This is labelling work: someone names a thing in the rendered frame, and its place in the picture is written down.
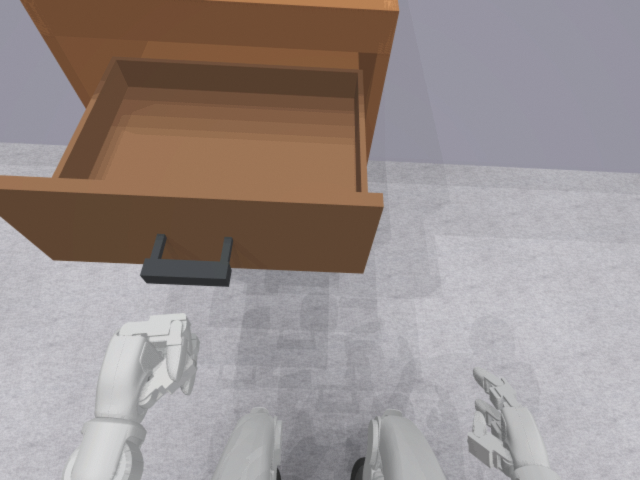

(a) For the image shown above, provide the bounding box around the drawer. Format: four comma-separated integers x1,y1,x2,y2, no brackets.
0,56,384,274

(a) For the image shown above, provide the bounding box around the right robot shin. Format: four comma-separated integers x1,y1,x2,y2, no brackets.
362,409,402,480

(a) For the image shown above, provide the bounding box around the left robot forearm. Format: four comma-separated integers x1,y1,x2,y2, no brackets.
61,418,147,480

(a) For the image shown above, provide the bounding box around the handle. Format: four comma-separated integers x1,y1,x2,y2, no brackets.
140,234,233,287

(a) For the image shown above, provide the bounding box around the cabinet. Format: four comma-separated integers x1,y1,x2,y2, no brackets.
20,0,399,163

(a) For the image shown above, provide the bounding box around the robot right hand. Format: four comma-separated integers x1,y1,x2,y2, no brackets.
468,367,551,480

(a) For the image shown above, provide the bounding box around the left robot thigh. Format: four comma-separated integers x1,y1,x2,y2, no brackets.
211,413,283,480

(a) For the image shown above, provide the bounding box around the robot left hand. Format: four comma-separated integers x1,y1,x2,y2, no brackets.
94,313,200,423

